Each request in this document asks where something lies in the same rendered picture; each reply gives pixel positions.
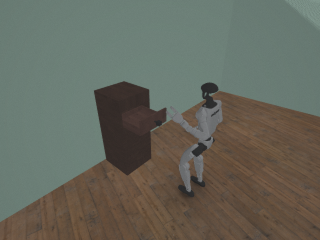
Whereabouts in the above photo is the robot right upper arm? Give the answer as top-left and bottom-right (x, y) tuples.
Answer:
(214, 100), (223, 124)

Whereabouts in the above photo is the handle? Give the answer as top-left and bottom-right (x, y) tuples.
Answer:
(154, 120), (162, 126)

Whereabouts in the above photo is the robot left forearm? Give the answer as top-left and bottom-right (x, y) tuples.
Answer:
(180, 120), (208, 140)

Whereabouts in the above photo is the robot right shin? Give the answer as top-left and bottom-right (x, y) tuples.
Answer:
(193, 155), (204, 182)

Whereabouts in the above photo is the robot left upper arm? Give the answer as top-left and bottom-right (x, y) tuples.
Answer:
(195, 108), (210, 141)

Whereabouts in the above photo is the cabinet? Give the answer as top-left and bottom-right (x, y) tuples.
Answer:
(94, 81), (152, 176)

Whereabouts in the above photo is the left robot hand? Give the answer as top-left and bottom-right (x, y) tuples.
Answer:
(166, 106), (184, 124)

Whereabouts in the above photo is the drawer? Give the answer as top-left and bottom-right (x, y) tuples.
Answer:
(122, 105), (167, 136)

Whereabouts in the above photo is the humanoid robot head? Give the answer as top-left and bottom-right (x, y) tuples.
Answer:
(201, 82), (219, 109)

